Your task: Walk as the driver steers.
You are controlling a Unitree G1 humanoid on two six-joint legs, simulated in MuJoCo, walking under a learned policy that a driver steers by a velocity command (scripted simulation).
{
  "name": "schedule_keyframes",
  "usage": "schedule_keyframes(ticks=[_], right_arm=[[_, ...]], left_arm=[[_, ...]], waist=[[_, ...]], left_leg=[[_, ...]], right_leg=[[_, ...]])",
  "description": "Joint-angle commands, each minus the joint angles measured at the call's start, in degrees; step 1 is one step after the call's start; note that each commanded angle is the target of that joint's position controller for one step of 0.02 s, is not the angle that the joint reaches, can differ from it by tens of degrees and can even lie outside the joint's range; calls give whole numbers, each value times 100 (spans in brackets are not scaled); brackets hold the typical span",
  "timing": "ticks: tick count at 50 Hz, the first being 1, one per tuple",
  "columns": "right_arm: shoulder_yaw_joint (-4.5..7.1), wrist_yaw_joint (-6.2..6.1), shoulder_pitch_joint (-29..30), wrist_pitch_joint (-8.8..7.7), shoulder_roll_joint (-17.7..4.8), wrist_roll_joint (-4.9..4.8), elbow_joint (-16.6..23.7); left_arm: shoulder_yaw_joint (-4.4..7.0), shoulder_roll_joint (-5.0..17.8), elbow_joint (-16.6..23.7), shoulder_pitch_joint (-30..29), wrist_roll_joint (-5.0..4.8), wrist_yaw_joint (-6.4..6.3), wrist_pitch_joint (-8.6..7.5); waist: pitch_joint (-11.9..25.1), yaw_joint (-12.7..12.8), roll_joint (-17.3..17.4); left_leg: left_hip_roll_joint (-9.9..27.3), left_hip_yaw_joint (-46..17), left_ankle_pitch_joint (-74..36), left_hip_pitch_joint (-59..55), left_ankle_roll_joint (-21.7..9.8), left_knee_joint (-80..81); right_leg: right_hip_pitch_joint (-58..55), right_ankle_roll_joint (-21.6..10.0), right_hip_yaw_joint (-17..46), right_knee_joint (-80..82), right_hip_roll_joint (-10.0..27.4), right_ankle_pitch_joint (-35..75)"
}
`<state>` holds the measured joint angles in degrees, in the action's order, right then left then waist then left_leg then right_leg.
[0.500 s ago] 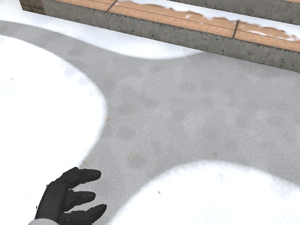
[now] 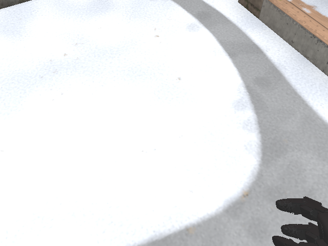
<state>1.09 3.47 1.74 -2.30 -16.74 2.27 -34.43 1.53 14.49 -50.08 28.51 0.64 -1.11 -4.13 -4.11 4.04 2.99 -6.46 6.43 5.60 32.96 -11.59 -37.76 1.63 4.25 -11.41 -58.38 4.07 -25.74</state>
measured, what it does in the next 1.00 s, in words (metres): walks ahead, turning left: right foot, then left foot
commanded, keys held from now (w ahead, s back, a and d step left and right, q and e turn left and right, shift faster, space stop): q+shift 0.28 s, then w+q+shift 0.02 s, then w+shift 0.38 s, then shift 0.12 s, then q+shift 0.20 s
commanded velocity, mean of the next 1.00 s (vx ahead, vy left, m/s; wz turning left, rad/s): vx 0.45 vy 0.00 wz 0.59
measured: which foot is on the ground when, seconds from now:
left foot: down 0.00-0.42, up 0.44-0.88, down 0.90-1.00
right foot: up 0.00-0.40, down 0.42-0.90, up 0.92-1.00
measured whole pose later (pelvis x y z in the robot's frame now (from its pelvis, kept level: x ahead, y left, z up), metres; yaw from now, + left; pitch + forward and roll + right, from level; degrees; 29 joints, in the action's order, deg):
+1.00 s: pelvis +0.41 +0.07 +0.03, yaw +35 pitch +2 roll -1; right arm 1.2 0.9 -6.8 -2.8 -14.6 0.2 -40.4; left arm 1.4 14.4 -47.1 21.5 0.9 -0.9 -2.4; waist -4.6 3.6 -0.4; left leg -5.8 -0.1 7.0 24.4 -5.7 -29.5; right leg 18.8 1.0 -0.2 -68.7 -0.1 -25.8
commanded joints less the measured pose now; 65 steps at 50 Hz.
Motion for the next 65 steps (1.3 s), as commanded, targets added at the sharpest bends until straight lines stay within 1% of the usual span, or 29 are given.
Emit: schedule_keyframes(ticks=[1, 3, 5, 7, 11, 14, 17, 19, 21, 22, 23, 24, 26, 29, 34, 37, 39, 43, 44, 45, 46, 47, 48, 49, 51, 54, 59, 63, 65], right_arm=[[711, -323, -2469, 211, -1724, -89, -78], [573, -465, -1611, 261, -1138, -227, -70], [449, -473, -1376, 209, -811, -240, -140], [466, -403, -1348, 149, -860, -187, -213], [548, -384, -1472, 182, -960, -112, -284], [594, -379, -1614, 304, -985, -141, -273], [591, -260, -1754, 318, -923, -31, -203], [557, -195, -1802, 267, -816, 34, -198], [486, -231, -1821, 203, -611, 21, -272], [360, -264, -1925, 115, -191, -63, -242], [285, -246, -1674, 25, -112, -204, 29], [327, -263, -1503, -13, -494, -44, -6], [349, -142, -1370, -42, -612, 17, -108], [307, -19, -1303, 2, -509, 74, -96], [224, -20, -482, 8, -493, 35, 162], [38, 45, 139, -43, -149, 68, 306], [-60, 77, 371, -88, 53, 21, 364], [46, -113, -960, -146, -284, 13, -195], [112, -171, -1681, -197, -462, 71, -438], [228, -222, -2442, -225, -868, 156, -597], [389, -256, -2469, -187, -1439, 83, -527], [464, -291, -2707, -94, -1146, -308, -512], [422, -318, -2218, -78, -1040, -335, -511], [358, -326, -1866, -37, -723, -312, -507], [321, -383, -1579, 46, -536, -294, -492], [416, -351, -1571, 83, -720, -201, -491], [545, -377, -1822, 245, -902, -186, -468], [629, -410, -2132, 331, -1006, -186, -489], [647, -358, -2248, 320, -1010, -146, -479]], left_arm=[[178, 1049, 1196, -231, -29, -68, -5], [137, 993, 1310, -766, 94, -48, 39], [143, 948, 1296, -768, 272, -91, 289], [114, 792, 1338, -813, 268, -122, 468], [30, 547, 1623, -1412, 143, -123, 505], [-7, 577, 1828, -2039, 107, -124, 578], [-34, 663, 1839, -2391, 86, -44, 504], [-5, 694, 1764, -2311, 54, -20, 390], [71, 759, 1487, -1521, 79, -52, 235], [167, 1113, 1422, -999, 171, -99, 148], [339, 1757, 1328, -829, 339, -77, 144], [358, 1462, 1270, -1024, 226, -4, 143], [278, 1020, 1239, -1124, 110, 96, 87], [262, 928, 1014, -916, 57, 134, -31], [302, 906, 676, -309, -12, 195, -149], [241, 718, 454, -108, -12, 199, -139], [255, 847, 267, 129, -4, 179, -111], [268, 1064, 85, 92, -16, 71, -65], [253, 1052, 123, -2, -59, 25, -58], [215, 917, 368, -58, -29, -12, -68], [47, 263, 619, 665, -169, 26, -9], [229, 1017, 529, 335, 36, -41, 93], [204, 888, 728, -247, -8, -32, 96], [166, 825, 794, -582, 42, -29, 89], [160, 769, 880, -680, 163, -6, 285], [138, 598, 957, -709, 174, -8, 512], [160, 665, 1309, -1670, 168, -64, 671], [155, 737, 1493, -2337, 128, -91, 681], [122, 744, 1514, -2561, 152, -35, 596]], waist=[[3328, -1225, -163], [1665, -632, -811], [703, -216, -976], [807, -102, -1016], [1276, -224, -551], [1140, -444, -128], [916, -715, 220], [646, -684, 430], [531, -194, 21], [703, -17, -896], [543, 6, -1838], [12, -190, -1021], [77, -267, -440], [168, -272, -960], [-79, -61, -988], [-265, 60, -988], [-177, 151, -1090], [641, -482, -1198], [1000, -841, -1098], [1659, -1067, -628], [2743, -628, 1021], [3147, -944, 27], [2183, -741, 236], [1419, -599, -9], [860, -239, -65], [994, -84, -56], [920, -315, 45], [719, -562, 166], [774, -710, 220]], left_leg=[[2642, -4052, -6009, -6429, -1904, 517], [2001, -3676, -3456, -4093, -1452, 1521], [1571, -3129, -3744, -2316, -1086, 1795], [1238, -2809, -4087, -1532, -901, 1708], [786, -2822, -3715, -1380, -432, 1372], [569, -3261, -2275, -1554, -110, 1340], [646, -3928, 1482, -1764, -176, 1808], [678, -4150, 2595, -1435, -126, 1784], [369, -3778, 3338, -381, 166, 960], [-84, -2851, 3556, 205, 461, -643], [-706, -1879, 2992, 1391, 639, -1676], [-72, -1882, 2162, 1768, 697, -2265], [152, -1851, 1312, 1487, 846, -2336], [238, -1639, 690, 1265, 959, -2465], [490, -1365, 9, 1693, 1071, -1883], [684, -507, -223, 863, 1136, -550], [594, -176, -159, 83, 1033, 104], [43, -74, -316, -1598, 535, 1039], [152, -247, -841, -2629, 394, 1348], [1156, -1249, -2024, -4088, 221, 910], [3146, -3766, -5292, -6031, -991, 411], [2826, -3752, -5674, -5712, -1110, 585], [2432, -3043, -5458, -4846, -971, 925], [2051, -2705, -4793, -3997, -747, 1271], [1536, -2438, -4117, -2875, -485, 1675], [1313, -2427, -3847, -2155, -430, 1754], [1062, -3099, -1658, -1751, -176, 1927], [989, -3823, -472, -2308, 18, 1923], [927, -4259, 1757, -2475, -86, 2212]], right_leg=[[4395, 136, 1395, -4464, -357, -532], [4153, 61, 1604, -2969, 99, -74], [3479, 136, 1563, -2046, 221, -174], [2858, 197, 1507, -1190, 246, -79], [2577, 67, 1538, -195, -39, 1031], [2646, -43, 1689, 487, -336, 1257], [2610, -115, 1822, 1400, -408, 1069], [1872, -193, 1748, 2259, -504, 711], [272, -437, 1712, 3268, -409, 588], [-382, -693, 2995, 3934, 743, -721], [-563, -1236, 5581, 5073, 1680, -2703], [-203, -1366, 5749, 5026, 1777, -2646], [27, -1125, 4348, 4716, 1159, -1458], [306, -1089, 3345, 4932, 670, -672], [155, -1301, 2799, 5299, 684, 112], [408, -1237, 1977, 5170, 392, 2593], [404, -1140, 1717, 4904, 450, 4229], [-348, -802, 1216, 3175, 513, 7001], [55, -676, 959, 2146, 379, 6582], [1207, -569, 780, 606, 189, 4228], [3174, -312, 743, -1882, -727, -1038], [3273, -365, 1370, -2262, -527, -641], [3489, -357, 1464, -2114, -337, -105], [3552, -324, 1430, -1707, -182, 145], [3194, -178, 1453, -1145, -70, 262], [2785, -36, 1379, -625, -171, 356], [3029, -13, 1541, -96, -274, 853], [3458, -94, 1856, 469, -439, 910], [3396, -145, 1960, 916, -489, 896]])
